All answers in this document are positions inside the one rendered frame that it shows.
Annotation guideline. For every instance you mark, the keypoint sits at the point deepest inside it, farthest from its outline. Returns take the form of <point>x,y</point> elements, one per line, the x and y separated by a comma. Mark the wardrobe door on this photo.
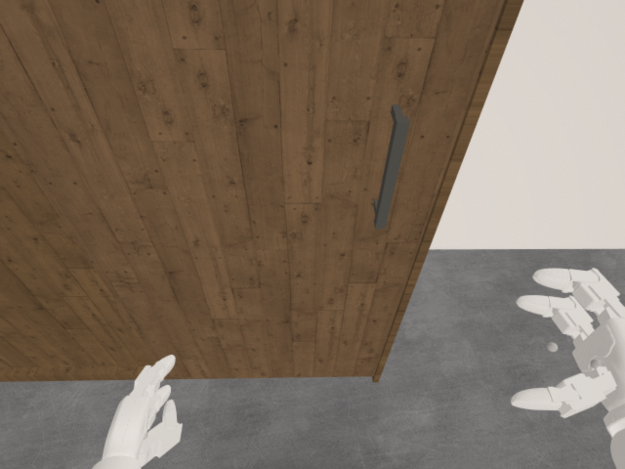
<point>217,162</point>
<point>55,310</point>

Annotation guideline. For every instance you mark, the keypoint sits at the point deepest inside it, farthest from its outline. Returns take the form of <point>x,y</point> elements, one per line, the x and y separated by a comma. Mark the right robot forearm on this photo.
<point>615,424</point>

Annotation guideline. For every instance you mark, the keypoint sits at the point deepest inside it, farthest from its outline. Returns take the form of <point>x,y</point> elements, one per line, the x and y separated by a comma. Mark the handle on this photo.
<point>395,151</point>

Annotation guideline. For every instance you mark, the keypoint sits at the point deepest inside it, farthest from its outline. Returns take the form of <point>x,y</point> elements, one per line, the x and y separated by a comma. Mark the robot left hand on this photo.
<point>136,413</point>

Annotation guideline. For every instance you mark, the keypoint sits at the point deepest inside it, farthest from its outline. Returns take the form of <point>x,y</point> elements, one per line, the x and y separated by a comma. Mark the robot right hand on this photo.
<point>606,344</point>

